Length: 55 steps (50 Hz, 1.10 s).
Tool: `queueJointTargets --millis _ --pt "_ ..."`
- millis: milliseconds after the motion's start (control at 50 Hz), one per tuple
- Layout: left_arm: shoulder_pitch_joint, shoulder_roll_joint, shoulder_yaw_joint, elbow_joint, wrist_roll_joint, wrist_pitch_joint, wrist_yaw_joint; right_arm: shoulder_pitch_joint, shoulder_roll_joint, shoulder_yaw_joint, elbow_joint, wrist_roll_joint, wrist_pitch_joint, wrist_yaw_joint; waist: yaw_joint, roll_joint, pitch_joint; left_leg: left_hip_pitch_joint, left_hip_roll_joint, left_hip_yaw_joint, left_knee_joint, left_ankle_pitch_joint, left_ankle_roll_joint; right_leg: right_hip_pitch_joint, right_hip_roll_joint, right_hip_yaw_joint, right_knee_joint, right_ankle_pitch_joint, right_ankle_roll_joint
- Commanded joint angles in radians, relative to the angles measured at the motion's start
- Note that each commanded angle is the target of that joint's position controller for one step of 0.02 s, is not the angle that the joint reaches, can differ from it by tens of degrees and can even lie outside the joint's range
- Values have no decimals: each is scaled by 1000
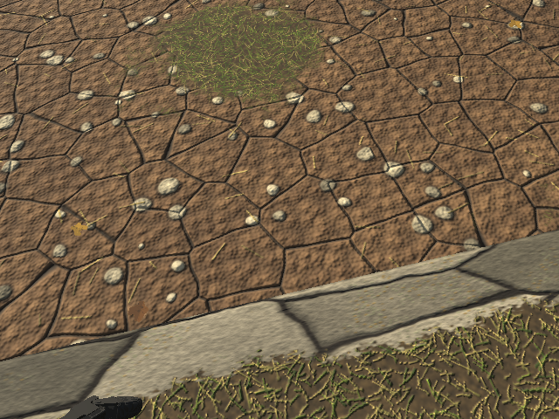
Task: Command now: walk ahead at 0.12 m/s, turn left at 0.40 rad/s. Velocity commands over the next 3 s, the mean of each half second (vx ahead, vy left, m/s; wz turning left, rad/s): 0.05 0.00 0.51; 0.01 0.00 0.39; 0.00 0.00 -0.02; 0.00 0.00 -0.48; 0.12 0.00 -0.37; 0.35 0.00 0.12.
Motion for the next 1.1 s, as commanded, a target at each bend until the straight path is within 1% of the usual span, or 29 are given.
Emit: queueJointTargets --millis 20,120,200,260,280,300,320,340,360,380,400,440,540,640,680,720,740,760,780,800,820,860,920,960,1000,1040,1060,1080,1100 --pt "-12 139 45 -29 13 -4 8 109 -61 -31 -55 -4 43 -20 -10 -193 -132 -27 47 11 37 94 -22 112 -256 168 -236 162 -209" --pt "-16 172 59 7 0 0 33 -7 -42 -26 -122 -14 49 -2 16 -156 -138 17 78 26 -184 210 9 136 -286 82 -254 103 -216" --pt "0 212 72 33 -16 22 32 -55 -67 -32 -159 -11 55 22 33 -157 -134 79 65 65 -320 199 43 182 -319 60 -230 63 -200" --pt "-4 221 77 54 -40 37 30 -19 -72 -42 -157 -14 56 35 1 -140 -132 196 23 116 -541 280 96 192 -299 14 -132 9 -131" --pt "34 193 71 74 -41 44 29 11 -96 -53 -147 -20 54 31 -1 -98 -125 265 4 96 -625 340 127 151 -259 -24 -49 -55 -73" --pt "72 142 61 82 -23 49 24 34 -182 -77 -154 -22 51 17 18 110 -97 348 146 -132 -764 568 194 13 -153 -128 191 -206 24" --pt "35 127 53 29 8 47 26 4 -281 -90 -196 -31 48 6 34 332 -48 391 360 -460 -804 758 373 -273 10 -126 442 -537 113" --pt "-57 165 66 12 5 43 33 35 -250 -83 -198 -59 22 14 -38 216 -108 337 365 -471 -828 708 431 -281 18 53 616 -556 99" --pt "-51 172 72 13 -17 46 35 -7 -226 -75 -198 -58 1 17 -3 167 -104 333 312 -385 -827 655 384 -294 3 94 661 -463 79" --pt "-15 173 78 38 -19 50 42 -74 -200 -70 -208 -36 -8 14 32 111 -101 329 259 -320 -811 610 322 -295 -11 110 652 -372 71" --pt "0 185 83 53 -8 53 50 -117 -165 -59 -219 -18 -8 10 45 97 -108 326 237 -289 -803 622 289 -289 -14 115 642 -317 73" --pt "21 173 83 58 -6 49 48 -130 -142 -46 -232 -18 -3 -1 63 93 -143 305 202 -252 -788 713 285 -221 10 110 664 -248 85" --pt "-25 129 63 42 -19 39 37 -89 -164 -58 -239 -11 11 -17 29 104 -146 363 175 -286 -765 630 288 -178 35 128 395 -200 110" --pt "-19 148 64 39 -30 27 16 -105 -179 -66 -260 -13 27 -6 19 136 -131 295 165 -390 -751 592 302 -38 65 133 223 -250 102" --pt "8 156 67 42 -32 19 8 -124 -173 -64 -266 -8 31 -2 27 141 -143 317 161 -425 -724 636 294 5 65 131 143 -247 89" --pt "64 151 67 58 -28 10 -2 -152 -155 -56 -272 3 36 -5 62 131 -157 297 123 -412 -673 632 250 131 57 105 -62 -94 62" --pt "82 171 72 61 -18 8 -3 -132 -133 -49 -269 2 37 -8 61 99 -164 242 87 -387 -639 528 205 230 2 134 -127 21 36" --pt "91 230 82 48 2 11 2 -92 -80 -33 -269 -18 34 -8 33 -75 -184 130 -8 -281 -476 287 145 336 -182 308 -158 152 -31" --pt "74 277 88 61 22 18 3 -88 -90 -38 -296 -13 25 -7 -2 -320 -119 -45 -148 -129 -346 -63 88 310 -332 520 -181 305 -210" --pt "52 220 75 35 18 11 5 -89 -170 -60 -275 -28 17 -10 33 -245 -116 -59 -99 -149 -125 -119 43 272 -380 552 -191 284 -286" --pt "26 199 69 28 7 10 10 -89 -198 -76 -257 -16 17 -7 26 -186 -101 -71 -96 -153 -26 -66 30 262 -329 475 -180 252 -260" --pt "-16 170 57 27 -20 11 15 -72 -148 -68 -228 -19 33 -12 15 -153 -75 -89 -87 -160 14 27 -2 271 -244 364 -157 215 -195" --pt "1 143 43 45 -16 23 19 -92 -62 -36 -228 -14 35 -5 24 -177 -89 -6 -61 -85 -156 84 -27 282 -172 248 -143 274 -178" --pt "17 157 45 53 -15 34 20 -133 -24 -16 -238 -17 30 1 55 -214 -105 93 -24 -18 -350 76 -29 288 -158 220 -128 288 -173" --pt "58 189 51 66 -18 44 17 -136 -45 -21 -232 -7 28 3 76 -228 -112 160 -28 16 -497 118 -24 300 -176 247 -109 296 -184" --pt "60 180 42 76 -33 45 15 -80 -50 -24 -197 -10 26 3 40 -201 -99 285 -40 38 -764 332 8 265 -161 241 -82 265 -151" --pt "96 165 35 89 -33 35 12 -80 -73 -25 -197 -21 25 1 46 -171 -102 371 -13 -10 -814 434 35 217 -149 240 -83 206 -101" --pt "108 143 24 87 -11 20 5 -69 -127 -32 -208 -31 26 -8 63 -69 -136 468 88 -114 -771 655 70 152 -111 196 -34 110 -37" --pt "146 104 16 92 0 6 -2 -98 -153 -38 -193 -38 27 -6 120 104 -146 406 122 -136 -708 619 131 164 -27 106 -51 -65 22"
Next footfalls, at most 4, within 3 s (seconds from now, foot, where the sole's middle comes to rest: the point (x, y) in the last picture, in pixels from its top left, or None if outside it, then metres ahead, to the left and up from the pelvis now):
0.30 left None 0.06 0.14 -0.77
0.74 right None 0.14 -0.07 -0.77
1.06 left None -0.01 0.15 -0.77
2.26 left None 0.10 0.15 -0.77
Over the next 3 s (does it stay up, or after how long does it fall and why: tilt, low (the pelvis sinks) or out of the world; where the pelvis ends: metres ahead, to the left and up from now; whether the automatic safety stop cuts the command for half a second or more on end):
stays up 0.28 -0.02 0.01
